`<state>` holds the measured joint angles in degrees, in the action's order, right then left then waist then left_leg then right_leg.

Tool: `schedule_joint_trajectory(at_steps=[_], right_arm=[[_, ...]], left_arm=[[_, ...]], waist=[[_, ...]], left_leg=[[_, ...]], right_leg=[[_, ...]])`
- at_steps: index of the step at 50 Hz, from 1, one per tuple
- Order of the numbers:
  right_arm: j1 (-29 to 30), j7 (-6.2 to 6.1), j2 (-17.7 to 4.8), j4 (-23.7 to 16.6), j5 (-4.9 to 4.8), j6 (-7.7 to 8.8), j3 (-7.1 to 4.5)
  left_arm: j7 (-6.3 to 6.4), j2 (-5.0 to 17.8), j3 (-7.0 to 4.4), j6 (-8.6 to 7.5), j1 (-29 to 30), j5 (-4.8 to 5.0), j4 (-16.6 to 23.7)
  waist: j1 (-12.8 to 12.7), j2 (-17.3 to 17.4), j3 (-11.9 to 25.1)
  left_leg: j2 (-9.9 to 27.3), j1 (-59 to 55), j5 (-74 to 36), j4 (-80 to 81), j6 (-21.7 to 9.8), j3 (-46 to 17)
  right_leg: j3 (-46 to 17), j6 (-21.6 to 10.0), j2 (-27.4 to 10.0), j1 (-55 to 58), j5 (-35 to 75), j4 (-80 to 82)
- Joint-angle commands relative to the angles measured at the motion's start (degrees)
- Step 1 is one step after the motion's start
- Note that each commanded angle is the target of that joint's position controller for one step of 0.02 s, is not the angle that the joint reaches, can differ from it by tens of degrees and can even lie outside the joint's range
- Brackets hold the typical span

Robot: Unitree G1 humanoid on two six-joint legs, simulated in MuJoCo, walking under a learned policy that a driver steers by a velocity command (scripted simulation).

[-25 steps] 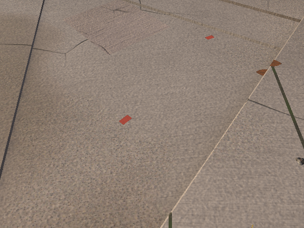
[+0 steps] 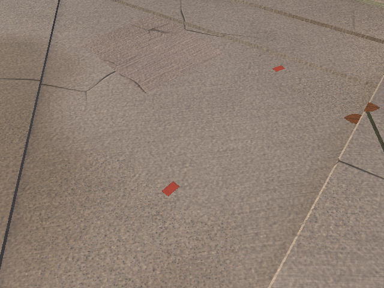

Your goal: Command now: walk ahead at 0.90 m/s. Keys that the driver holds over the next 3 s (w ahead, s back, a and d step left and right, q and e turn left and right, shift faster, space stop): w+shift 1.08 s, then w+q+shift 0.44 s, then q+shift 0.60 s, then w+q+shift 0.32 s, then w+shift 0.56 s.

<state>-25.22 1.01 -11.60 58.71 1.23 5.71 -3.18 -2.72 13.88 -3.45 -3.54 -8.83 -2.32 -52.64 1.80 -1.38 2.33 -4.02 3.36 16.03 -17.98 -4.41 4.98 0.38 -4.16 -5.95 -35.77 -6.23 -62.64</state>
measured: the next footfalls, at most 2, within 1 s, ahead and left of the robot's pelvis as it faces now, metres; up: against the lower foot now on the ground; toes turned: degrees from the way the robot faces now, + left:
right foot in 0.26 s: +0.46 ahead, -0.11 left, -0.10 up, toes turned -9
left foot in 0.64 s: +0.82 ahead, +0.13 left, -0.10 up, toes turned +2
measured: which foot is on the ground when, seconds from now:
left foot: down 0.00-0.32, up 0.34-0.62, down 0.64-1.00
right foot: up 0.00-0.24, down 0.26-0.64, up 0.66-1.00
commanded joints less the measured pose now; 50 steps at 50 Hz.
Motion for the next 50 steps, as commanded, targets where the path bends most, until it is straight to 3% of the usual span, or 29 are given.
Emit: schedule_joint_trajectory(at_steps=[1,6,8,12,13,14,15,16,17,18,20,22,24,26,27,29,30,31,32,33,34,35,36,37,39,41,46,49,50], right_arm=[[-1.6,-0.16,-7.6,-3.0,-0.82,1.57,-1.02],[-4.3,0.02,-7.8,-1.7,-1.51,2.41,-0.66],[-3.7,-0.89,-8.6,-0.7,-0.62,2.59,-1.0],[-4.2,-1.64,-10.7,0.5,-0.1,1.08,-1.41],[-5.1,-2.1,-11.1,1.3,0.46,0.24,-1.58],[-15.6,-1.34,-5.1,3.6,-1.28,-0.77,-0.28],[-14.5,-0.95,-5.8,4.7,-1.88,-0.94,0.09],[-4.5,-1.12,-9.8,1.7,-2.94,-0.82,-0.4],[6.6,-1.54,-10.8,-2.2,-3.87,0.5,-0.76],[12.2,-1.61,-10.9,-5.5,-3.94,1.7,-0.59],[14.0,-0.29,-8.6,-6.3,-1.27,1.86,-0.42],[15.0,0.57,-3.6,-7.6,0.98,-0.03,0.16],[15.0,1.65,-2.6,-9.2,1.28,-1.08,0.59],[15.6,2.31,-2.5,-9.4,1.43,0.52,1.18],[15.5,2.8,-0.6,-10.5,1.57,1.25,2.27],[16.0,2.25,-2.8,-10.4,2.17,1.49,2.49],[14.1,1.53,-4.1,-10.8,2.32,1.16,2.33],[7.4,0.91,-7.4,-10.4,2.65,0.65,1.27],[-2.9,-0.05,-14.1,-6.5,1.47,-0.19,-1.52],[-7.3,-1.05,-23.9,-4.4,2.45,-0.22,-4.48],[-10.2,-0.61,-28.5,-3.2,1.77,-0.89,-5.88],[-1.6,0.33,-19.9,-5.9,0.21,-1.88,-4.12],[3.5,0.33,-15.3,-6.8,0.55,-1.87,-3.17],[5.0,0.44,-12.5,-6.8,0.75,-1.32,-2.68],[5.5,0.04,-7.7,-4.4,0.86,-0.31,-1.5],[4.2,-0.42,-5.4,-3.1,0.24,0.55,-0.83],[2.1,-0.66,-7.0,-3.3,-0.5,2.03,-1.23],[0.2,-0.28,-8.9,-3.0,-1.53,2.64,-1.71],[-0.1,-0.2,-10.3,-2.9,-1.32,2.69,-2.0]], left_arm=[[-0.68,2.7,-0.09,0.69,7.3,0.11,5.3],[-1.7,1.4,0.81,-0.04,18.4,0.9,9.6],[-1.22,3.6,0.1,-0.64,15.2,0.49,9.1],[0.5,6.1,-1.05,-1.28,8.6,-0.39,6.8],[1.06,6.5,-1.41,-1.28,3.8,-0.53,5.4],[1.14,6.9,-1.8,-1.83,4.6,-1.03,4.9],[0.68,5.5,-2.42,-1.64,-1.5,-0.2,4.1],[0.2,6.1,-2.72,-2.12,-12.2,-1.65,-0.1],[0.78,8.7,-3.43,-2.22,-16.8,-2.58,-2.3],[1.56,10.0,-3.65,-2.51,-16.4,-2.77,-2.5],[2.9,9.6,-3.57,-3.41,-13.6,-2.06,-4.3],[3.77,4.7,-2.14,-4.69,-11.5,0.29,-7.0],[4.21,3.0,-1.42,-6.05,-8.7,1.52,-6.7],[3.79,1.7,-0.92,-6.97,-10.2,2.09,-7.4],[3.22,5.1,-1.54,-7.13,-9.5,2.96,-7.0],[1.88,10.2,-2.8,-6.43,-10.4,3.74,-6.2],[1.41,12.8,-3.38,-5.45,-10.3,3.41,-6.3],[2.1,10.3,-2.86,-5.23,-9.0,2.44,-5.5],[1.94,8.4,-2.19,-4.79,-7.0,1.01,-5.4],[0.63,4.4,-1.09,-3.91,-14.9,1.72,-3.9],[0.63,-1.6,0.43,-3.84,-23.9,2.86,-2.9],[1.54,4.6,-0.41,-3.51,-17.9,1.88,-2.3],[1.59,7.9,-1.33,-3.49,-12.5,2.18,-0.7],[1.48,7.1,-1.06,-3.64,-9.0,1.58,-0.1],[0.9,2.2,0.13,-2.39,-8.1,-0.15,0.8],[0.2,0.4,0.66,-0.97,-5.2,-0.31,2.9],[-0.78,2.0,1.62,-0.48,10.9,0.21,10.5],[-1.26,1.9,1.95,-0.42,14.3,1.36,11.3],[-0.99,2.4,1.93,-0.54,14.4,1.35,12.0]], waist=[[-0.5,2.1,-11.7],[1.2,3.0,-13.5],[-1.5,5.4,-10.8],[-3.4,6.3,-4.4],[-5.5,7.9,-3.2],[-0.4,0.1,0.3],[-5.1,-1.3,6.2],[-12.4,-5.3,6.5],[-15.9,-8.8,8.0],[-14.4,-4.4,6.5],[-10.1,1.2,-0.9],[-5.2,-0.9,-6.2],[-1.7,-2.7,-10.4],[-0.7,0.4,-11.7],[0.7,0.4,-11.3],[0.4,1.4,-10.1],[2.4,-3.1,-8.8],[6.0,-10.8,-7.8],[12.7,-6.9,-3.4],[10.1,15.0,1.9],[6.2,35.8,10.9],[4.6,23.7,7.0],[3.0,14.7,1.5],[2.4,5.0,0.0],[-1.8,4.7,-1.3],[-3.2,4.5,-3.9],[-1.6,2.5,-10.1],[-0.1,1.7,-9.8],[-0.4,4.0,-10.5]], left_leg=[[14.8,2.0,1.1,17.6,-6.5,-14.4],[12.7,2.3,-18.2,22.3,-5.6,-5.9],[14.3,-10.6,-30.1,16.2,-4.2,-3.0],[13.0,-19.1,-57.6,-2.4,-2.4,-0.5],[13.9,-19.4,-62.5,-11.5,-2.7,-1.9],[12.3,-9.9,-59.2,-21.8,-0.9,-1.9],[11.0,3.5,-59.0,-34.9,1.0,-2.0],[7.6,25.7,-38.7,-54.5,2.3,-1.8],[3.5,37.8,0.2,-68.5,2.1,-5.3],[5.7,38.1,5.9,-63.1,-0.2,-9.2],[9.3,33.7,2.8,-49.6,-1.8,-11.2],[10.7,25.1,0.5,-41.5,0.8,-11.6],[11.6,19.7,-3.3,-31.7,4.8,-9.5],[8.3,16.1,-16.2,-22.2,4.8,-4.1],[7.0,13.1,-23.3,-15.8,4.2,-2.2],[5.0,13.8,-24.8,-14.6,2.3,1.4],[5.1,15.2,-19.2,-16.3,0.6,1.4],[11.5,4.3,-16.2,-21.7,-2.0,-6.9],[10.2,-1.8,-10.3,-25.2,-1.3,-7.8],[12.1,-7.3,11.7,-13.0,-2.8,-14.8],[25.1,-18.2,39.2,4.8,-9.3,-50.0],[22.2,-16.4,48.0,10.1,-6.4,-54.3],[21.9,-11.9,37.4,7.3,-5.7,-45.8],[20.4,-6.2,23.3,4.4,-5.6,-37.5],[16.9,3.1,11.5,3.6,-5.2,-29.3],[15.9,6.6,8.3,6.7,-5.8,-25.3],[12.5,9.1,-5.0,15.7,-7.0,-12.8],[12.5,5.2,-14.9,21.5,-6.6,-7.7],[14.7,2.4,-19.9,20.3,-6.4,-7.7]], right_leg=[[0.4,1.5,-1.8,-11.7,7.3,9.6],[6.4,-0.3,2.1,1.0,17.1,27.8],[1.3,-3.2,0.7,-1.3,21.2,28.6],[7.4,-5.6,7.7,12.6,18.6,36.8],[6.8,-5.9,8.2,17.3,15.1,37.4],[9.3,-6.7,10.7,30.2,14.0,35.7],[5.6,-7.9,9.6,46.2,10.9,33.4],[-2.4,-11.9,3.9,62.5,7.2,37.1],[-16.2,-14.8,-6.5,66.8,1.3,39.0],[-19.9,-12.3,-9.0,60.6,1.3,42.4],[-18.2,-10.0,-7.4,45.5,-1.6,47.3],[-16.4,-9.0,-4.9,28.7,-5.0,51.7],[-11.9,-8.3,-3.5,17.3,-4.8,54.8],[0.0,-6.5,2.5,16.4,0.1,53.5],[0.2,-7.0,2.4,14.6,2.4,54.2],[1.6,-8.2,-1.0,22.3,16.3,55.2],[3.2,-8.1,-3.8,26.6,22.9,51.5],[-2.4,-6.5,-11.3,16.7,20.5,42.5],[2.0,-4.2,-8.1,16.3,23.0,30.7],[9.1,-2.0,2.7,11.9,16.3,5.6],[4.7,-1.4,12.1,-2.5,-23.1,-19.8],[-2.0,-3.7,8.6,-9.6,-19.2,-25.9],[-1.4,-3.9,5.8,-12.7,-13.9,-25.9],[-2.6,-4.1,2.3,-10.3,-8.8,-20.7],[-3.9,-2.9,-0.5,-4.3,-7.3,-15.4],[-4.2,-1.3,-2.0,-5.0,-6.7,-11.3],[0.1,1.5,-3.2,-4.6,6.3,15.2],[4.6,-0.1,0.2,4.5,13.8,26.4],[3.9,-0.9,-0.1,5.4,13.5,28.9]])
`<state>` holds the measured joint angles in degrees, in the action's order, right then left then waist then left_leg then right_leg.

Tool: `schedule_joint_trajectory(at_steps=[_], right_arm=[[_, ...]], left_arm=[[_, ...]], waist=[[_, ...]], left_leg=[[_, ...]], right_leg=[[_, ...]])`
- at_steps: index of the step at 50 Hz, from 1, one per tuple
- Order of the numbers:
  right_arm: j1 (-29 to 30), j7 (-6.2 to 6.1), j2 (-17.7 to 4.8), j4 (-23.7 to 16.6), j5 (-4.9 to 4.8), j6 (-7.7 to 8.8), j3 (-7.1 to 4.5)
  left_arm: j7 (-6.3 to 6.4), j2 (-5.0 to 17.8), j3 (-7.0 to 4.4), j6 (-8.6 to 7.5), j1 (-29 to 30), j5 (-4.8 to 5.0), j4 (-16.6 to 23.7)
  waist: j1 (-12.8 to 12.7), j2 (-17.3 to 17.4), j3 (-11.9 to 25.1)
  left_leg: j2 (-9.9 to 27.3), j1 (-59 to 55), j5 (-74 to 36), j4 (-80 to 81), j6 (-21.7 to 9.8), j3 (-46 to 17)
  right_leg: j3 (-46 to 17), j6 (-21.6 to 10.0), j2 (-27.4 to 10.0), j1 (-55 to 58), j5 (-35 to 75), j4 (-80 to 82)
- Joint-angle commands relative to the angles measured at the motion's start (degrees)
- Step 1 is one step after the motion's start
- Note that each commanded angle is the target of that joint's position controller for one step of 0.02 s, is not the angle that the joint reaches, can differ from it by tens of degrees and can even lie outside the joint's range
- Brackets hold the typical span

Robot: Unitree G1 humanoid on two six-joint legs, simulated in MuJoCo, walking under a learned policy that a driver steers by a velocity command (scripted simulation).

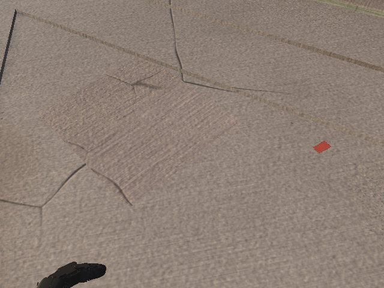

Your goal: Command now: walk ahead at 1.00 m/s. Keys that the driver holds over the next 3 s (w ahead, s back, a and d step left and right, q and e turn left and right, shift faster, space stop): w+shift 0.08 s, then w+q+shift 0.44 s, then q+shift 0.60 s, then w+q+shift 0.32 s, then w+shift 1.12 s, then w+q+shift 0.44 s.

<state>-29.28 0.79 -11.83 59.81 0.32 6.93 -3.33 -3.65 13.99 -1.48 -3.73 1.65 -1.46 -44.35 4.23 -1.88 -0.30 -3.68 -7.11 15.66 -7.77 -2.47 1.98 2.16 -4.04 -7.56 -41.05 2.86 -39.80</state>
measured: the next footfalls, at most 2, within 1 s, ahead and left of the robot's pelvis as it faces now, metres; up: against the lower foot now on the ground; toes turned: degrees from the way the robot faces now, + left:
right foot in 0.10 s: +0.32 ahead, -0.13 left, +0.00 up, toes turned -5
left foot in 0.56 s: +0.73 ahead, +0.04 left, +0.00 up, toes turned +22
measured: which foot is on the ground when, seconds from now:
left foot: down 0.00-0.12, up 0.14-0.54, down 0.56-0.94, up 0.96-1.00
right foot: up 0.00-0.08, down 0.10-0.56, up 0.58-0.92, down 0.94-1.00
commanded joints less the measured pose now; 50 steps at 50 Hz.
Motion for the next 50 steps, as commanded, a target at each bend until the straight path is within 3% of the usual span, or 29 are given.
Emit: schedule_joint_trajectory(at_steps=[1,3,5,6,7,8,10,12,15,18,23,25,27,28,29,30,31,32,33,35,37,40,43,45,46,47,48,49,50], right_arm=[[3.3,-0.05,-10.0,-3.4,-0.34,1.27,-1.76],[2.3,-0.52,-12.2,-2.8,0.66,0.36,-2.08],[4.0,-1.43,-13.9,-3.0,1.79,-1.17,-2.45],[3.2,-1.14,-8.5,-4.7,2.0,-1.19,-1.18],[-4.7,-0.14,-1.4,-6.9,-2.17,-0.18,0.31],[0.5,-0.89,-7.3,-6.8,-1.72,-0.12,-0.64],[9.2,-0.49,-7.7,-7.7,-0.76,-0.44,-0.67],[8.6,0.93,-4.7,-7.7,1.24,-2.45,-0.28],[13.8,2.24,-3.0,-10.5,0.81,-4.91,-0.13],[21.1,2.77,-3.0,-12.9,0.04,-5.26,0.35],[28.9,3.81,-4.1,-17.6,0.53,-4.58,1.47],[23.6,3.64,-6.3,-16.5,0.27,-4.94,0.95],[5.6,2.62,-11.1,-11.6,0.44,-5.42,-1.13],[-5.6,1.41,-13.2,-8.1,0.59,-5.28,-2.59],[-2.4,-0.24,-13.3,-8.3,-1.33,-5.72,-3.94],[3.7,0.09,-20.4,-9.9,1.14,-5.82,-4.5],[4.6,-0.07,-22.5,-12.5,1.76,-5.91,-5.57],[7.7,-0.78,-18.1,-13.6,1.27,-5.85,-4.83],[13.0,0.7,-10.6,-16.6,-1.21,-3.0,-3.01],[19.3,1.09,-10.7,-18.7,-2.0,-1.46,-2.6],[20.8,-0.19,-11.9,-20.3,-2.36,-1.86,-2.88],[17.5,-2.97,-14.5,-20.8,-2.46,-5.15,-4.64],[14.3,-3.88,-12.8,-20.9,-2.97,-7.87,-4.68],[17.2,-3.6,-9.6,-23.0,-2.54,-7.9,-4.0],[19.6,-3.18,-7.9,-24.6,-2.24,-7.53,-3.4],[18.4,-3.02,-3.6,-26.4,-0.62,-7.43,-1.97],[9.5,-2.21,-3.6,-27.3,0.01,-6.91,-1.5],[1.1,-0.69,-10.1,-26.4,-1.01,-6.86,-2.55],[5.6,-0.21,-13.8,-26.6,-3.1,-7.47,-3.22]], left_arm=[[0.27,3.7,-0.41,-0.4,4.2,0.31,3.8],[1.26,5.9,-1.4,-0.53,-0.5,-0.03,2.8],[2.7,9.7,-3.39,-0.77,-23.7,-0.6,-3.6],[3.82,15.3,-4.82,-0.93,-33.8,-2.03,-5.0],[3.13,19.1,-5.55,-1.04,-30.2,-2.36,-4.7],[2.56,14.7,-5.32,-0.8,-23.7,-2.01,-3.4],[2.57,7.4,-3.54,-2.21,-17.7,-1.95,-3.9],[3.04,4.9,-2.62,-2.99,-18.5,-1.16,-6.2],[2.8,3.7,-2.26,-4.22,-20.4,0.6,-8.0],[2.66,2.3,-1.9,-4.74,-21.4,0.4,-8.8],[4.93,6.0,-1.7,-4.36,-25.9,0.87,-9.5],[6.59,10.3,-2.56,-3.3,-25.4,0.83,-8.6],[7.23,13.2,-3.74,-1.47,-20.1,0.27,-6.1],[6.71,13.2,-4.11,-0.65,-16.8,0.17,-4.9],[5.11,10.2,-4.1,-0.82,-12.7,0.99,-4.0],[4.75,3.6,-2.21,-1.98,-19.7,0.37,1.9],[4.94,4.2,-1.22,-2.72,-19.6,1.16,4.7],[4.97,5.9,-0.94,-3.39,-17.8,0.78,4.4],[4.83,6.4,-2.33,-5.45,-12.6,3.7,7.6],[4.98,9.1,-3.28,-4.5,-14.6,2.42,6.3],[5.42,9.3,-3.67,-3.39,-11.3,0.78,8.4],[5.64,2.8,-1.91,-2.79,-3.8,0.51,12.0],[5.24,4.3,-2.72,-1.92,-2.3,2.62,13.4],[5.09,6.3,-3.79,-1.92,-3.8,2.41,13.2],[5.29,7.6,-4.48,-2.36,-9.1,1.49,11.7],[5.92,9.2,-4.59,-2.32,-15.9,-0.06,10.8],[5.82,10.1,-3.95,-1.65,-16.6,-2.2,12.3],[5.29,10.8,-4.46,-0.72,-13.7,-0.78,12.8],[5.68,11.2,-5.12,-0.32,-8.6,0.46,13.2]], waist=[[-3.0,3.8,-7.6],[-5.3,6.2,-2.2],[-16.3,6.4,9.8],[-18.4,-1.8,18.2],[-9.7,-22.2,26.8],[-9.4,-11.9,19.5],[-7.4,2.3,4.8],[-4.1,-0.3,1.4],[-2.9,-1.2,-2.7],[-3.8,-0.3,-5.6],[-2.9,0.1,-7.5],[0.9,-3.5,-2.7],[9.9,-4.8,5.0],[14.4,-2.2,8.3],[13.0,9.8,3.8],[0.0,16.0,5.8],[1.8,8.8,18.7],[-0.3,-1.4,9.9],[-3.4,-4.2,6.8],[-8.5,-6.4,1.1],[-9.5,-6.7,-1.8],[-5.3,-0.4,3.4],[-3.3,6.0,8.6],[-5.3,8.9,7.4],[-8.2,8.8,9.5],[-9.1,2.0,18.1],[-4.3,-10.7,25.4],[-0.8,-12.9,28.3],[-0.6,-12.5,24.5]], left_leg=[[14.6,7.7,-28.7,8.1,-7.7,-3.1],[15.1,0.1,-53.5,-3.4,-5.8,-0.8],[13.2,8.0,-55.9,-32.8,-4.1,0.8],[9.4,22.5,-31.9,-55.6,-4.5,0.0],[-0.4,41.6,10.1,-74.4,-3.1,-5.4],[3.7,48.1,4.8,-77.9,-4.9,-7.5],[9.0,46.9,-3.8,-71.3,-4.6,-6.7],[11.3,42.3,-5.3,-67.7,-4.0,-6.8],[12.6,47.1,-8.8,-65.0,-3.2,-5.1],[9.6,48.3,-17.7,-56.8,-3.6,0.3],[3.9,41.6,-22.9,-35.4,-6.7,10.6],[0.2,33.7,-20.3,-33.1,-8.3,12.2],[-2.8,16.4,-14.7,-33.1,-10.6,10.5],[-1.6,5.1,-14.6,-27.8,-13.0,5.1],[2.0,-0.3,-19.2,-20.3,-14.2,-2.9],[12.8,-10.6,-57.6,-28.0,-22.3,-23.2],[19.9,-18.3,-39.3,-18.6,-30.2,-39.4],[19.7,-8.1,-32.1,-12.1,-26.9,-40.1],[16.3,-2.3,-21.5,-8.5,-24.6,-41.4],[13.7,13.7,-30.7,-8.0,-21.1,-33.0],[6.8,26.9,-38.5,-8.6,-16.8,-23.0],[-2.4,32.1,-45.2,-16.2,-9.5,-15.4],[-3.2,29.8,-29.7,-21.4,-3.5,-20.2],[-3.6,27.8,-20.3,-27.1,-2.0,-23.3],[-5.3,28.6,-17.8,-36.1,-0.1,-21.5],[-7.8,35.8,9.2,-52.0,2.3,-16.5],[-10.3,42.7,32.4,-66.4,4.7,-14.6],[-4.1,46.8,31.0,-79.0,6.6,-15.6],[0.6,53.6,21.6,-84.3,7.5,-12.2]], right_leg=[[3.0,-2.0,2.8,10.4,2.6,7.8],[5.6,-3.8,7.8,16.3,-4.8,8.6],[3.9,-5.6,8.9,41.6,-10.9,8.1],[-11.7,-5.8,-4.6,57.1,-29.7,6.2],[-46.2,-8.5,-17.7,67.8,-51.5,23.3],[-45.9,-7.2,-16.1,61.4,-54.0,28.5],[-25.5,-5.1,-12.2,42.9,-32.2,27.0],[-14.2,-2.4,-8.7,33.9,-23.8,29.0],[-3.0,1.0,-6.8,32.5,-12.7,31.6],[9.2,4.1,-0.3,32.3,2.2,33.4],[16.1,5.4,-2.0,40.3,39.1,31.2],[16.6,5.8,-4.4,45.4,59.2,22.0],[14.7,4.9,-6.1,43.2,66.2,0.0],[13.0,4.3,-5.5,36.8,53.9,-19.7],[12.0,4.7,7.4,23.1,-6.3,-43.3],[4.8,7.5,11.5,1.7,-34.0,-60.2],[-6.0,7.1,10.6,-5.4,-33.1,-63.6],[-7.5,6.2,7.5,-6.5,-30.3,-56.0],[-12.0,5.4,8.9,-5.3,-30.8,-51.6],[-11.8,6.8,5.2,0.8,-28.1,-42.5],[-8.3,8.4,4.2,8.5,-25.6,-25.7],[-2.8,9.4,11.6,18.6,-11.0,-2.5],[-3.4,10.0,16.0,25.6,0.1,9.4],[-6.2,8.9,14.4,28.3,5.0,16.6],[-7.7,6.6,10.6,35.5,12.4,21.1],[-19.7,0.2,-3.9,50.7,28.8,15.6],[-37.0,-10.3,-17.6,59.0,51.2,11.7],[-42.4,-16.8,-24.5,59.0,45.6,9.3],[-43.1,-17.3,-22.4,55.2,17.0,13.5]])
Over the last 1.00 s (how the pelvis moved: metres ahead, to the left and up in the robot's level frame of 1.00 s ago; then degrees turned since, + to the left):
0.92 0.02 -0.10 0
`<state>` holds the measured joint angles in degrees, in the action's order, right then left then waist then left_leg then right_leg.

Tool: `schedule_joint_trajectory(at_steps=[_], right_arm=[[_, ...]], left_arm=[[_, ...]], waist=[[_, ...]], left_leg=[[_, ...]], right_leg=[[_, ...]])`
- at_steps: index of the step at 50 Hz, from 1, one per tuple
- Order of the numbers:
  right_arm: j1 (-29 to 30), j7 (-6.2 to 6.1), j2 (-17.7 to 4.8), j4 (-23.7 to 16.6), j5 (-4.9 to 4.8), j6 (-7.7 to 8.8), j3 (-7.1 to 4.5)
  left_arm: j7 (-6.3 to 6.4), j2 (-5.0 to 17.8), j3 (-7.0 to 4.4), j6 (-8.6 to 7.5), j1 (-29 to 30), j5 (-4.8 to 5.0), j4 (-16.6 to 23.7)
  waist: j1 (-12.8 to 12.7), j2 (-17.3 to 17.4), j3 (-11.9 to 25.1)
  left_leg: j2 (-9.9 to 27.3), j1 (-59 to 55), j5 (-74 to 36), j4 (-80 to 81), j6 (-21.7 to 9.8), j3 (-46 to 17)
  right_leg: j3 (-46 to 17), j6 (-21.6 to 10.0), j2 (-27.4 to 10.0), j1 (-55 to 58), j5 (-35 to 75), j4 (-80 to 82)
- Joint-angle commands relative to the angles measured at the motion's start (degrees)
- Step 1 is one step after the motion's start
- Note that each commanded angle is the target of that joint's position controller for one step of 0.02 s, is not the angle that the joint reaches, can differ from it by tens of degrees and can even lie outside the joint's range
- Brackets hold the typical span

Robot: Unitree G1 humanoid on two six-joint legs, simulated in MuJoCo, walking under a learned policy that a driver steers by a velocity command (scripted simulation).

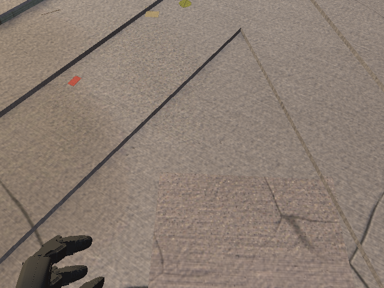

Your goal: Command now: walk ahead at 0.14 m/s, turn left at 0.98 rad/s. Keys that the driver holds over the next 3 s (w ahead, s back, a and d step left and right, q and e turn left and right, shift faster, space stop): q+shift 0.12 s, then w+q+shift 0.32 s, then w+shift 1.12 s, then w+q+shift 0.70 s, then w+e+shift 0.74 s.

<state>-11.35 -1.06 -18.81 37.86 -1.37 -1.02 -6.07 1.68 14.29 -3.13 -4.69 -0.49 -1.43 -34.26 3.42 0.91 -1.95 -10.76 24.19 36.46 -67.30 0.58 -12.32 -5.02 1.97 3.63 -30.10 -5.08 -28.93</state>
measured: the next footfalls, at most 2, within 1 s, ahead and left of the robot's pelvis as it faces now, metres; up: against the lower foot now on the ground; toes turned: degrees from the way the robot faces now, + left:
left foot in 0.30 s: +0.04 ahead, +0.10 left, +0.00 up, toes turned +19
right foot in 0.68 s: +0.41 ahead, +0.03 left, +0.00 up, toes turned +31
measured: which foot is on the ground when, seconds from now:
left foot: up 0.00-0.28, down 0.30-0.68, up 0.70-1.00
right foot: down 0.00-0.28, up 0.30-0.66, down 0.68-1.00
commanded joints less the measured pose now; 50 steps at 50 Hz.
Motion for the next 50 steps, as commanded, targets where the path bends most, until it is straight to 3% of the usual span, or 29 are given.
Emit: schedule_joint_trajectory(at_steps=[1,2,4,6,7,9,11,13,14,15,16,17,18,20,24,29,31,32,33,34,35,36,37,38,39,42,46,48,50], right_arm=[[-5.4,0.99,-8.4,-4.5,-0.99,-0.59,-0.91],[-1.7,0.37,-8.5,-5.5,-0.73,-2.05,-1.04],[-0.1,0.19,-4.3,-7.3,0.11,-2.92,0.25],[0.1,0.17,-1.6,-7.6,-0.1,-2.1,1.15],[-0.8,0.48,-1.6,-7.0,-0.28,-1.69,1.32],[-3.3,1.59,-3.8,-5.3,-0.45,-1.26,0.74],[-6.7,2.23,-6.3,-2.8,-0.38,-1.36,-0.37],[-14.9,2.08,-6.2,2.0,-0.1,-1.36,-1.09],[-21.2,1.8,-6.0,5.8,-0.14,-1.03,-1.55],[-24.1,1.43,-7.9,6.6,-0.07,-0.11,-1.99],[-17.2,1.7,-10.8,1.4,0.39,2.31,-0.44],[-8.6,1.94,-11.7,-2.9,4.38,0.52,-0.83],[-5.5,1.5,-11.4,-4.2,4.37,0.23,-0.82],[-5.2,1.71,-10.0,-3.5,3.4,1.33,-0.48],[-12.3,2.19,-7.9,0.1,2.23,3.54,-0.07],[-14.8,1.62,-7.3,2.2,2.09,4.84,0.1],[-13.7,1.55,-7.8,2.8,2.26,5.16,0.13],[-12.9,1.57,-8.2,3.2,2.33,5.32,0.13],[-12.0,1.7,-8.6,3.7,2.51,5.42,0.14],[-10.9,1.82,-7.7,3.8,2.6,5.56,0.4],[-11.2,1.76,-3.2,1.2,1.35,6.0,1.68],[-11.6,1.89,0.7,-0.5,0.71,6.62,2.86],[-8.0,1.63,-1.4,0.7,1.93,6.21,2.83],[-5.4,2.26,-3.0,0.9,2.82,6.13,2.63],[-3.8,3.03,-3.4,1.1,3.31,6.05,2.67],[-0.7,4.57,-1.3,0.1,4.17,4.79,3.73],[10.2,5.25,-1.1,-3.9,4.4,4.61,5.0],[15.1,5.97,0.3,-5.6,3.92,5.0,6.1],[16.5,6.12,1.6,-5.9,3.42,5.13,6.82]], left_arm=[[1.21,6.1,-2.31,1.5,-5.0,0.27,4.5],[1.7,5.1,-1.35,2.45,-2.8,0.02,5.1],[1.95,8.5,-2.38,3.24,-1.2,-0.09,3.4],[1.64,10.4,-3.39,3.36,-2.6,-0.13,1.7],[1.26,11.0,-3.75,3.37,-3.0,0.35,1.1],[0.44,13.1,-4.69,3.02,-2.3,2.23,0.8],[-0.03,14.1,-5.23,2.49,-1.4,3.44,0.5],[0.01,12.1,-4.9,2.27,1.0,3.03,0.6],[0.07,9.3,-4.38,2.43,1.7,2.05,0.7],[-0.66,4.3,-3.09,2.55,3.2,1.99,1.3],[-1.69,0.3,-1.57,0.9,3.2,3.03,4.7],[-2.17,3.1,-0.68,2.41,5.6,-3.5,7.1],[-2.59,7.2,-1.69,2.35,6.0,-3.5,7.1],[-3.28,9.9,-2.25,3.06,0.0,-2.87,2.8],[-4.46,8.1,-1.5,4.66,0.0,-0.9,1.6],[-5.16,6.7,-0.57,3.64,6.6,0.02,3.4],[-4.84,7.6,-0.84,3.27,4.6,0.01,3.3],[-4.37,8.3,-1.22,3.0,1.0,-0.09,2.6],[-3.42,9.4,-1.97,2.64,-6.5,-0.2,0.4],[-2.19,11.8,-3.03,2.06,-19.1,-0.8,-3.2],[-1.16,18.5,-4.43,1.63,-30.4,-2.32,-4.6],[-1.95,20.8,-4.71,1.35,-29.7,-2.6,-5.3],[-2.45,13.9,-3.22,1.53,-22.2,-2.07,-4.9],[-2.66,10.8,-2.68,1.29,-20.2,-1.33,-4.8],[-2.74,9.5,-2.24,0.99,-19.6,-1.37,-5.5],[-2.56,7.0,-0.92,-0.48,-21.1,-0.6,-8.5],[-3.0,7.9,-0.8,-1.91,-24.3,0.77,-11.0],[-3.05,8.1,-0.69,-2.47,-25.0,1.24,-11.9],[-3.02,10.2,-0.81,-2.95,-26.9,1.54,-13.3]], waist=[[-3.1,-7.2,19.8],[-3.1,-4.1,13.3],[-1.6,-3.7,6.6],[-2.0,-7.2,8.1],[-1.9,-7.9,10.8],[-0.8,-10.7,13.0],[1.0,-12.2,12.1],[4.9,-9.2,10.7],[7.0,-2.7,8.6],[8.1,11.7,0.9],[1.9,15.4,-3.4],[2.2,14.1,-4.1],[0.3,9.9,-5.6],[-2.0,5.7,-3.1],[-0.5,4.0,-0.8],[2.7,6.8,-2.4],[1.2,7.5,-3.3],[-0.7,7.8,-2.5],[-4.8,6.2,0.8],[-10.7,1.8,7.8],[-14.6,-12.2,16.5],[-11.4,-25.1,15.9],[-8.0,-12.9,6.1],[-7.0,-4.8,3.7],[-6.0,-2.7,3.0],[-4.0,-7.0,-1.7],[-4.2,-4.1,-6.3],[-4.8,-3.9,-6.9],[-4.9,-4.1,-6.5]], left_leg=[[10.7,22.1,-5.8,-22.3,4.6,4.2],[12.0,18.9,-9.8,-18.2,4.7,5.7],[12.8,11.4,-12.0,-6.9,3.6,9.3],[13.5,7.2,-12.5,2.3,2.8,11.7],[14.6,4.4,-14.2,6.5,2.0,12.0],[14.9,-3.0,-16.5,14.6,-0.4,13.7],[13.9,-9.8,-16.5,20.4,-2.6,16.6],[11.3,-19.7,-17.3,26.7,-4.2,21.5],[9.7,-25.2,-13.7,30.3,-5.7,20.9],[17.5,-27.5,-1.0,41.1,-11.0,2.8],[27.2,-25.6,13.3,50.5,-18.7,-26.7],[29.4,-21.1,24.2,62.3,-19.8,-35.3],[28.7,-17.6,20.7,63.9,-19.1,-33.2],[21.3,-11.2,2.2,60.0,-15.4,-17.9],[18.0,-15.4,-9.3,59.2,-14.7,-10.9],[20.2,-19.8,-15.1,59.6,-13.5,-9.1],[21.7,-19.9,-21.6,59.0,-12.9,-9.0],[21.9,-19.7,-31.6,56.2,-12.3,-8.2],[20.3,-19.0,-47.5,47.2,-11.4,-5.4],[16.0,-12.6,-53.9,29.9,-10.0,-0.5],[10.2,2.8,-39.2,6.7,-7.7,4.1],[2.5,17.1,-8.2,-4.7,-7.0,2.4],[6.5,22.6,-13.7,-10.0,-8.3,0.8],[9.5,21.0,-18.8,-8.2,-8.2,2.5],[11.5,19.0,-20.7,-5.1,-7.9,3.5],[13.4,18.9,-22.7,-0.1,-5.6,4.3],[15.2,24.1,-31.4,11.2,-3.9,10.2],[14.6,15.2,-37.3,23.0,-4.4,14.9],[13.6,7.5,-40.2,27.7,-6.0,17.3]], right_leg=[[-26.6,-18.9,-26.6,35.3,7.6,5.7],[-18.9,-15.6,-21.7,24.5,1.9,8.5],[-8.9,-13.1,-16.5,12.0,4.2,11.7],[-2.9,-13.7,-16.0,12.3,10.4,12.6],[-2.3,-13.7,-17.2,12.8,3.9,13.8],[-2.1,-12.3,-18.8,10.8,-14.5,17.1],[-0.9,-10.1,-20.2,7.7,-25.6,18.8],[4.6,-6.5,-18.1,2.5,-32.1,13.3],[9.2,-4.5,-14.3,-2.7,-35.1,1.9],[14.0,-1.4,-8.5,-16.4,-34.4,-23.6],[4.9,-1.6,-3.7,-32.4,-29.9,-36.8],[2.6,0.0,-5.7,-39.3,-22.6,-39.6],[1.4,1.0,-7.2,-35.8,-15.3,-38.0],[3.0,3.5,-8.6,-20.5,-6.4,-31.3],[5.0,3.7,-6.9,-12.7,-1.0,-22.9],[6.0,0.9,-6.3,-5.1,1.1,-7.0],[7.0,-1.3,-6.1,0.9,-3.1,-3.5],[8.2,-2.3,-4.8,6.1,-6.2,-2.5],[9.6,-3.6,-2.5,15.2,-8.2,-0.9],[7.9,-5.0,-3.7,31.0,-10.5,-2.1],[-13.3,-8.1,-17.0,46.4,-36.5,3.9],[-41.9,-10.4,-24.4,48.4,-49.1,18.0],[-40.1,-11.2,-25.0,41.1,-45.4,16.6],[-30.9,-11.4,-23.2,35.5,-38.9,15.2],[-24.1,-11.3,-20.7,31.5,-34.1,16.1],[-14.9,-11.2,-16.6,24.7,-25.9,20.8],[-3.8,-12.0,-14.1,23.9,-7.9,26.1],[2.2,-10.9,-12.1,20.2,4.8,29.2],[4.5,-11.0,-14.0,20.9,18.7,30.7]])
Over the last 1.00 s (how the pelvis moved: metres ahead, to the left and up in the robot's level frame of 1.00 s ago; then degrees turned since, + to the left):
0.83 0.02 -0.03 45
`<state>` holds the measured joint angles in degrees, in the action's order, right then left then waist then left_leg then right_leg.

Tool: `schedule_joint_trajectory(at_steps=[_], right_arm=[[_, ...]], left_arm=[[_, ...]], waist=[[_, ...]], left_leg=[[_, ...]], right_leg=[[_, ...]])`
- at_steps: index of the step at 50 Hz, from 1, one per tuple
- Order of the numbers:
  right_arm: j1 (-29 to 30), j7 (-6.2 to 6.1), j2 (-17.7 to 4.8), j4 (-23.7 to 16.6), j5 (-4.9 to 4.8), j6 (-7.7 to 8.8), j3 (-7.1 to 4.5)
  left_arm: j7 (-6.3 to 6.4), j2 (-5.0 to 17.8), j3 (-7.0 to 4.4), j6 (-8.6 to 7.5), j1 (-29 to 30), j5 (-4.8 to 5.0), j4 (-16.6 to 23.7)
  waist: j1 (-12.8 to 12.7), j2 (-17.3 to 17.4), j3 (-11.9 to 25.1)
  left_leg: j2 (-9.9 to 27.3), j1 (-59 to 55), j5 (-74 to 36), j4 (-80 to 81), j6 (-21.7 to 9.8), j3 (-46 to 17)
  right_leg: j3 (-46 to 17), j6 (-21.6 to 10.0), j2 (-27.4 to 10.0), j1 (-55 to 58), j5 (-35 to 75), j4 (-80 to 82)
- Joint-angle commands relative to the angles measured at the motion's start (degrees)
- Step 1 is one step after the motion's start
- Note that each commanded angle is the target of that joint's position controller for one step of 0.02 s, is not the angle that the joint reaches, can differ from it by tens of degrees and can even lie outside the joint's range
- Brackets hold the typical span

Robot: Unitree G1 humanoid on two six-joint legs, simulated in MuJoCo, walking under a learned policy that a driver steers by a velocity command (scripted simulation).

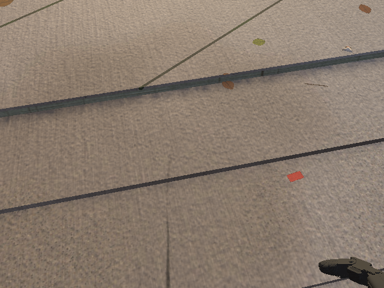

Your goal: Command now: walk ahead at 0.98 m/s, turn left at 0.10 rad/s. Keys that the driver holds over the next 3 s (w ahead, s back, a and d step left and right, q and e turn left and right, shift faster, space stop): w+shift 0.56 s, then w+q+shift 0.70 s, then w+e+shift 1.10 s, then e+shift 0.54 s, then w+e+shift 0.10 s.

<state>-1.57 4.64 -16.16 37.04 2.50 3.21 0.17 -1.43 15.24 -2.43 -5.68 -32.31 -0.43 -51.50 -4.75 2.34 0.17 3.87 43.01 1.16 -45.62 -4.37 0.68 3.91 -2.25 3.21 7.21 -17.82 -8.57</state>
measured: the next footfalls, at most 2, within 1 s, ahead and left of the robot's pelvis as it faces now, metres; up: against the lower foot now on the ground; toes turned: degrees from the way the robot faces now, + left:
left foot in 0.10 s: +0.33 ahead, +0.11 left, +0.02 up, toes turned +3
right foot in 0.56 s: +0.71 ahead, -0.09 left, +0.03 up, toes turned -4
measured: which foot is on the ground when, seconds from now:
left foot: up 0.00-0.08, down 0.10-0.56, up 0.58-0.98, down 1.00-1.00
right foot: down 0.00-0.14, up 0.16-0.54, down 0.56-0.98, up 1.00-1.00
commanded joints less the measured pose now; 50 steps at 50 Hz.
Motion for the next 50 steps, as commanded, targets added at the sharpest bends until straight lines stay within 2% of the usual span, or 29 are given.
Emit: schedule_joint_trajectory(at_steps=[1,3,5,6,7,8,9,11,12,14,18,20,22,24,25,26,27,28,29,30,32,33,37,43,45,47,48,49,50], right_arm=[[6.9,-0.02,-1.8,-4.8,-0.38,0.81,0.43],[4.5,-1.29,-3.6,-3.9,0.03,0.57,-0.21],[-12.4,-2.98,-7.5,0.9,0.08,0.13,-2.13],[-23.4,-3.88,-11.4,4.3,0.59,0.02,-3.87],[-28.2,-4.63,-15.6,5.6,2.16,0.35,-6.1],[-31.5,-4.84,-13.8,6.0,-0.1,-0.12,-6.03],[-24.2,-5.07,-13.0,6.6,0.41,0.28,-5.64],[-18.1,-4.93,-8.1,8.1,0.24,1.24,-4.56],[-16.7,-5.11,-6.3,8.5,0.03,1.53,-3.92],[-15.8,-5.1,-3.5,9.4,-0.65,2.33,-3.04],[-16.0,-4.38,-6.3,10.6,-1.08,3.93,-3.81],[-17.0,-3.88,-7.7,11.2,-2.1,4.24,-4.16],[-19.2,-3.71,-9.7,13.0,-2.26,4.66,-4.58],[-20.0,-3.89,-11.9,14.0,-1.72,4.18,-5.06],[-19.2,-4.26,-13.7,14.3,-0.85,3.7,-5.55],[-16.6,-4.75,-15.1,14.3,0.13,2.74,-6.13],[-12.2,-5.13,-14.6,13.6,0.66,1.51,-6.32],[-12.9,-5.31,-8.5,13.3,1.39,1.33,-5.16],[-19.9,-3.91,1.8,9.3,-1.18,2.97,-2.17],[-22.4,-4.0,-1.6,9.2,-2.2,3.66,-2.27],[-17.3,-3.85,-5.5,10.0,-2.33,2.57,-2.76],[-15.9,-3.27,-4.5,9.8,-1.52,1.72,-2.61],[-11.2,-1.43,-0.9,7.9,-1.71,-1.45,-1.88],[4.4,-1.15,1.0,1.4,-2.31,-1.08,0.15],[2.6,-0.76,-0.3,1.3,-2.24,-1.16,0.22],[-11.9,-1.19,-5.0,5.2,-2.43,-1.72,-1.47],[-25.1,-1.87,-8.3,9.1,-2.63,-1.78,-3.19],[-36.7,-2.82,-10.8,12.3,-2.67,-1.75,-5.14],[-31.6,-3.89,-12.4,12.2,-4.46,-2.21,-6.9]], left_arm=[[0.18,9.7,-1.47,-1.9,4.4,0.52,3.1],[0.85,12.3,-1.75,-1.36,3.5,0.0,1.9],[1.92,14.7,-2.14,0.51,4.3,-1.15,1.0],[1.98,12.5,-1.5,0.97,4.8,-1.1,1.9],[1.11,3.0,0.82,0.71,0.0,0.39,4.0],[0.44,5.7,0.43,0.12,4.4,0.82,5.2],[0.8,7.3,-0.09,0.2,14.3,0.78,8.3],[0.14,5.7,0.69,0.55,17.7,-0.32,9.0],[-0.4,4.8,0.96,1.53,14.9,-0.93,9.3],[-1.39,3.1,1.45,3.41,15.4,-1.81,9.1],[-1.76,4.9,1.99,4.27,28.8,-1.58,15.2],[-2.48,4.7,2.35,4.28,31.3,-0.72,14.9],[-2.43,5.0,2.35,4.18,32.6,-0.72,15.3],[-1.75,6.6,1.59,4.19,31.1,-1.07,15.0],[-1.16,8.0,0.88,4.34,26.8,-1.04,14.4],[-0.26,10.1,-0.36,4.47,15.8,-0.89,11.6],[0.86,12.0,-1.77,4.53,-0.4,-0.56,6.3],[1.84,15.8,-3.13,4.2,-5.5,-0.98,3.0],[1.86,20.2,-3.51,3.12,-0.3,-3.24,3.3],[0.83,16.1,-3.32,2.6,8.0,-2.78,5.7],[-0.17,7.1,-1.61,1.43,16.5,-2.66,7.2],[-0.17,6.2,-1.2,0.75,16.4,-2.67,6.3],[-0.19,4.4,-0.65,-1.87,10.6,-0.91,1.8],[1.0,3.6,0.44,-1.68,5.8,-0.86,-0.2],[2.85,7.4,-0.07,-1.46,6.0,-1.01,0.3],[4.46,11.7,-1.48,-0.32,10.4,-1.39,2.3],[4.55,13.5,-2.37,0.8,14.5,-1.69,4.1],[4.36,14.6,-3.05,1.68,19.3,-1.24,5.4],[2.74,8.4,-1.94,1.45,24.1,-1.22,6.7]], waist=[[3.7,-5.0,-8.2],[5.7,-7.9,-3.4],[14.3,-10.4,7.3],[18.4,-5.9,13.4],[14.3,9.0,23.8],[16.6,6.7,32.3],[14.0,1.7,15.8],[8.8,-3.7,3.6],[5.0,-0.9,2.7],[2.5,1.3,-0.3],[2.1,2.3,-8.0],[2.9,-1.2,-7.2],[3.0,-1.0,-7.7],[1.6,0.6,-3.4],[-1.3,3.8,0.6],[-7.0,6.0,5.8],[-14.7,3.9,11.0],[-13.1,-4.4,10.7],[-2.0,-25.4,10.8],[1.5,-19.0,9.0],[4.5,-3.5,-0.4],[5.3,-2.2,-1.5],[5.9,-4.7,-6.5],[3.7,-5.1,-8.6],[6.8,-7.7,-5.3],[15.0,-11.2,3.2],[20.8,-11.8,9.2],[26.5,-9.6,11.8],[22.8,5.8,5.0]], left_leg=[[-2.0,-11.5,-4.1,7.4,-2.0,5.4],[-6.2,-16.5,1.6,9.3,-3.7,7.2],[-9.9,-35.0,10.2,10.2,-5.5,6.5],[-5.6,-53.0,10.7,10.6,-7.5,2.6],[13.0,-74.9,26.2,11.6,-14.3,-21.7],[17.2,-75.9,39.0,24.0,-14.5,-42.3],[14.9,-65.7,32.6,29.7,-11.4,-37.6],[9.8,-46.9,20.1,31.0,-8.4,-24.7],[8.7,-40.0,21.0,32.2,-8.0,-21.2],[6.3,-31.7,22.8,36.4,-7.5,-15.6],[4.2,-26.6,18.2,46.4,-8.4,-8.4],[2.0,-25.0,9.5,52.0,-8.0,-2.9],[4.7,-32.2,-2.0,54.2,-7.7,-1.1],[5.4,-43.8,-29.0,46.8,-6.2,1.5],[6.9,-47.4,-43.6,38.8,-5.0,2.1],[7.9,-47.1,-49.8,25.2,-3.9,1.7],[5.6,-41.7,-44.1,5.2,-3.1,2.2],[-1.5,-28.3,-7.2,-18.5,-2.5,0.2],[-10.6,-5.1,26.6,-36.2,-2.0,-6.9],[-7.6,0.2,21.1,-39.1,-4.1,-11.1],[-0.4,-3.2,10.4,-35.1,-2.7,-6.3],[0.9,-5.6,9.7,-33.4,-2.2,-7.0],[2.8,-2.3,3.7,-30.4,-0.5,-5.4],[-2.9,-0.9,0.7,-11.3,-3.3,10.6],[-6.6,-10.2,0.8,-3.8,-5.0,14.1],[-9.9,-23.6,3.7,-2.4,-6.9,12.9],[-11.4,-35.1,6.9,-1.8,-8.5,10.4],[-9.4,-46.8,8.5,5.3,-11.7,2.8],[-6.5,-49.9,8.7,12.4,-12.6,-6.2]], right_leg=[[-2.8,-6.6,-13.9,-11.8,40.8,8.8],[-1.0,-5.7,-14.9,-3.6,66.0,0.4],[0.1,-4.4,-16.2,-3.4,77.6,-22.5],[0.3,-3.3,-13.9,-14.9,66.1,-41.2],[-1.4,-1.7,-7.0,-37.2,17.1,-68.7],[-7.4,-1.8,-0.5,-43.7,-8.6,-77.3],[-7.9,-2.6,-4.2,-52.3,-2.7,-76.0],[-8.5,-2.9,-8.5,-49.0,0.3,-68.3],[-8.7,-2.2,-9.1,-44.9,-0.1,-66.1],[-7.8,-0.4,-9.8,-42.6,-1.9,-62.3],[-4.7,1.6,-11.4,-48.0,9.0,-49.8],[0.6,0.6,-8.4,-37.2,17.4,-37.7],[1.6,-1.9,-7.9,-34.1,20.3,-33.7],[4.1,-3.5,-4.2,-31.9,15.4,-31.4],[4.2,-4.1,-2.0,-27.6,10.4,-31.8],[2.5,-4.7,-1.0,-18.1,5.9,-32.1],[0.1,-5.2,-2.2,-4.7,4.3,-26.5],[-7.0,-2.8,-7.8,4.6,-7.1,-26.9],[-34.7,-3.6,-18.7,11.0,-22.2,-14.8],[-46.5,-4.1,-21.5,6.2,-25.0,-3.7],[-30.7,-6.1,-20.4,-9.9,-16.8,-2.6],[-24.2,-4.5,-18.2,-14.2,-11.5,-2.3],[-6.0,1.9,-14.8,-18.1,10.7,1.7],[12.4,4.2,-9.3,-10.2,53.6,2.7],[13.4,4.1,-12.5,-7.3,78.5,-2.4],[12.4,3.9,-15.6,-3.6,93.0,-17.5],[10.9,3.1,-16.5,-5.4,92.5,-32.3],[9.6,2.1,-15.2,-12.7,78.2,-54.3],[8.1,1.8,-1.8,-28.7,14.0,-77.2]])
Over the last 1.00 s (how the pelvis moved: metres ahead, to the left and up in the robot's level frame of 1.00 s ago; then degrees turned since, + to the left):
0.45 0.18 0.02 35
